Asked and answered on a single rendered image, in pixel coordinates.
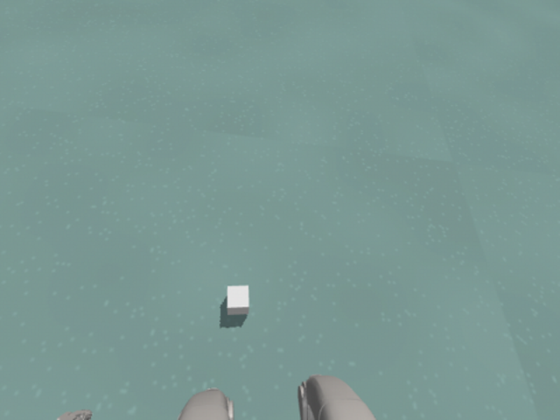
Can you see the small box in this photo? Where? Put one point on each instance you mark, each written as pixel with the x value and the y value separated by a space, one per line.
pixel 237 300

